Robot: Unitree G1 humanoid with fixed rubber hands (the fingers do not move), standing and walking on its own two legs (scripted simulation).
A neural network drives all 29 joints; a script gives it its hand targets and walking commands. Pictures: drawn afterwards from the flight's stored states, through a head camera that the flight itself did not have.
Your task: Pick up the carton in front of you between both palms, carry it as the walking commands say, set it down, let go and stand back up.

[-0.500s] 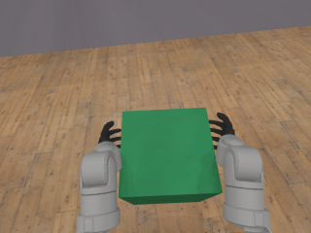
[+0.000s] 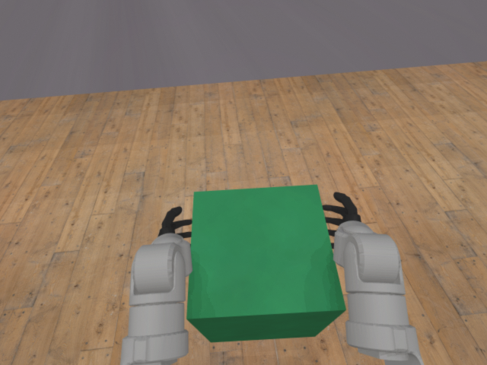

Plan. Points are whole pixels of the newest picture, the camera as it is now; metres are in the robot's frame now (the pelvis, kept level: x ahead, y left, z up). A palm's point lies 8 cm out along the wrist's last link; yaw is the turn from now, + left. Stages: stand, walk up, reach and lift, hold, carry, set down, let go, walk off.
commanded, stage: carry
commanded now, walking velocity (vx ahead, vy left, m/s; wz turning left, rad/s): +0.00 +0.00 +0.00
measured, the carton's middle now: (259, 270) +0.30 +0.00 -0.03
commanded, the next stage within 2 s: hold in 1.32 s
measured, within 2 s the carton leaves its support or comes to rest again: neither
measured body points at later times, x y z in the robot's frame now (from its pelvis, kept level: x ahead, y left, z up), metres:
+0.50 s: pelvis -0.04 +0.01 +0.00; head -0.07 +0.01 +0.45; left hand +0.26 +0.16 +0.03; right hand +0.27 -0.14 +0.04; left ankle -0.07 +0.11 -0.73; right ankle +0.00 -0.11 -0.73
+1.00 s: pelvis -0.05 +0.02 +0.00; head -0.08 +0.02 +0.45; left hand +0.24 +0.17 +0.03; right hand +0.25 -0.14 +0.04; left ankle -0.07 +0.11 -0.73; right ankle +0.00 -0.11 -0.73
